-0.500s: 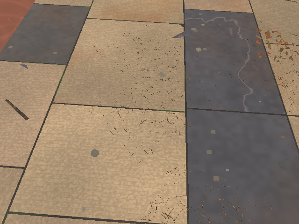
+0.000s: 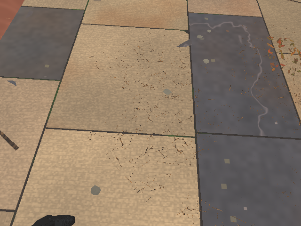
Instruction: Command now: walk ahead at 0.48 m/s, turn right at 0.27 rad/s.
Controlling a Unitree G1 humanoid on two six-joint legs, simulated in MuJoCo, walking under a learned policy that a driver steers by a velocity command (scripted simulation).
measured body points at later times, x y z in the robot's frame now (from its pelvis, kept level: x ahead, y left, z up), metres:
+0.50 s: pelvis +0.32 -0.01 +0.00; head +0.35 -0.01 +0.45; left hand +0.44 +0.27 -0.11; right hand +0.49 -0.29 -0.06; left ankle +0.52 +0.09 -0.72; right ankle +0.21 -0.10 -0.73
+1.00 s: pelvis +0.57 -0.08 +0.00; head +0.60 -0.11 +0.44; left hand +0.90 -0.03 -0.07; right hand +0.41 -0.34 -0.12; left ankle +0.52 +0.09 -0.73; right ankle +0.64 -0.27 -0.71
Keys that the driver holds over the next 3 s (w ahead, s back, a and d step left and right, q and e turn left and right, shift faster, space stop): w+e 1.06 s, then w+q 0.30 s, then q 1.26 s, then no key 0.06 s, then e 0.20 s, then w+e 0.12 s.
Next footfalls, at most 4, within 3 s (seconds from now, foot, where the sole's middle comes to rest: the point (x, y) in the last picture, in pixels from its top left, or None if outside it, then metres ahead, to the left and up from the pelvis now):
0.10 right None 0.25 -0.10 -0.77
0.54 left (125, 207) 0.55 0.08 -0.77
1.06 right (201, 177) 0.68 -0.29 -0.77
1.56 left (190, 116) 1.04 -0.29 -0.77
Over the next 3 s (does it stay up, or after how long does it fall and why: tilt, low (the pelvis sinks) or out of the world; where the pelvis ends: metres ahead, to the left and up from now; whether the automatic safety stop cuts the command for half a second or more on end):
stays up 0.94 -0.35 0.00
